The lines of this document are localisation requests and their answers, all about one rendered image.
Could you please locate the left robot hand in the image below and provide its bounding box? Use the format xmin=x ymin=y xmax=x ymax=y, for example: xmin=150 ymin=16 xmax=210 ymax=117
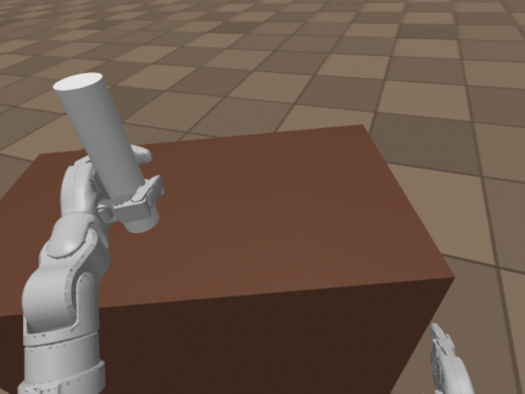
xmin=61 ymin=144 xmax=165 ymax=231

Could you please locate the right robot hand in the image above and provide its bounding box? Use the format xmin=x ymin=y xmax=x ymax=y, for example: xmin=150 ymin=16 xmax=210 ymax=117
xmin=430 ymin=323 xmax=475 ymax=394

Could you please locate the can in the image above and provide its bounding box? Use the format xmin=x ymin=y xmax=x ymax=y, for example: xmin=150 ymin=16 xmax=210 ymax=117
xmin=53 ymin=72 xmax=159 ymax=233

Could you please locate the left robot arm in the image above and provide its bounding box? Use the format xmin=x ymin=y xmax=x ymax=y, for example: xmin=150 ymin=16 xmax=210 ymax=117
xmin=18 ymin=213 xmax=111 ymax=394

